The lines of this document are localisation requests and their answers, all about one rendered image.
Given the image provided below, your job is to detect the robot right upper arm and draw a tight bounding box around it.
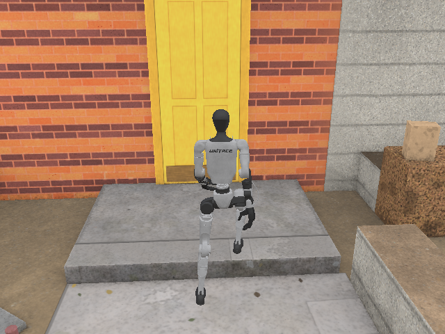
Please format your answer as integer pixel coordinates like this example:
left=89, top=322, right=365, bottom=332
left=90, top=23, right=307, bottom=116
left=236, top=139, right=250, bottom=179

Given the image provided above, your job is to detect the left robot hand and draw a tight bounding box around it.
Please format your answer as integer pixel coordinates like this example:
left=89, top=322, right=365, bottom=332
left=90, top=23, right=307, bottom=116
left=202, top=177, right=217, bottom=191

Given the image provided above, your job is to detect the right robot foot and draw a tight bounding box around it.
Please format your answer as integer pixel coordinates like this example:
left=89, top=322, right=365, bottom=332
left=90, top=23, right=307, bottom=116
left=233, top=239, right=243, bottom=254

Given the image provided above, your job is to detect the right robot forearm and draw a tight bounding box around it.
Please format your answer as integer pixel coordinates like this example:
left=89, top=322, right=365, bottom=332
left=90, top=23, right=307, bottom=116
left=242, top=169, right=254, bottom=208

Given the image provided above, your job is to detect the right robot shin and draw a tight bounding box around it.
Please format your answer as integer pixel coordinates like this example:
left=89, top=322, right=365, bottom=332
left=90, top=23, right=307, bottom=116
left=235, top=206, right=246, bottom=245

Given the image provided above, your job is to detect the left robot forearm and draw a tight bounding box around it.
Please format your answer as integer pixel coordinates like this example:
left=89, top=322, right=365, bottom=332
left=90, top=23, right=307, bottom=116
left=194, top=169, right=207, bottom=185

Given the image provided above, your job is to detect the robot left upper arm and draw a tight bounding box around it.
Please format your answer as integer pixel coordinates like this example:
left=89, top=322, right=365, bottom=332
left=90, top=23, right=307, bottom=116
left=194, top=140, right=207, bottom=177

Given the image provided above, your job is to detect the right robot hand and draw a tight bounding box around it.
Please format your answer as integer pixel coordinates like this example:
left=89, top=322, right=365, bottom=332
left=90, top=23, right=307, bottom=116
left=238, top=207, right=255, bottom=230

